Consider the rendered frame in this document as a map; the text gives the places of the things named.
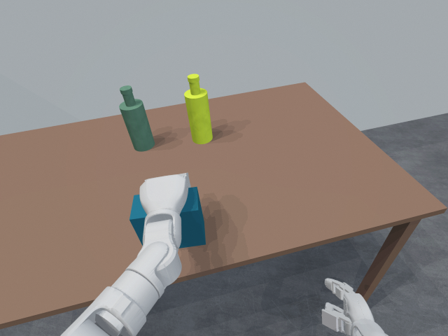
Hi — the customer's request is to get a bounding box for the robot left upper arm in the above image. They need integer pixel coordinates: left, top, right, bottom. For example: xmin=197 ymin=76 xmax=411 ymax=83
xmin=70 ymin=319 xmax=109 ymax=336

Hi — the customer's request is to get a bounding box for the robot right forearm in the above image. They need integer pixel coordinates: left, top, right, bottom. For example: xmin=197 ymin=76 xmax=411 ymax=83
xmin=351 ymin=319 xmax=388 ymax=336

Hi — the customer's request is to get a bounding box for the robot left forearm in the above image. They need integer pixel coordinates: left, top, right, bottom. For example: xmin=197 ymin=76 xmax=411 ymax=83
xmin=60 ymin=209 xmax=182 ymax=336

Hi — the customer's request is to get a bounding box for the left robot hand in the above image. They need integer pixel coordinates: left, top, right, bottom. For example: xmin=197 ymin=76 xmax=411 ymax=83
xmin=139 ymin=173 xmax=191 ymax=215

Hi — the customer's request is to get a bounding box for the right robot hand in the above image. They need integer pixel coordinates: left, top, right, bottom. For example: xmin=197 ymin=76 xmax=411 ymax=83
xmin=322 ymin=278 xmax=375 ymax=336

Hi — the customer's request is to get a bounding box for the table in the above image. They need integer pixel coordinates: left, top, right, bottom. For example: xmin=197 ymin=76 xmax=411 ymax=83
xmin=0 ymin=82 xmax=447 ymax=329

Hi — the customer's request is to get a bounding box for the sponge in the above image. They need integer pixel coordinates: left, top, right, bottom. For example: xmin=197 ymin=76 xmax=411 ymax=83
xmin=129 ymin=187 xmax=206 ymax=249

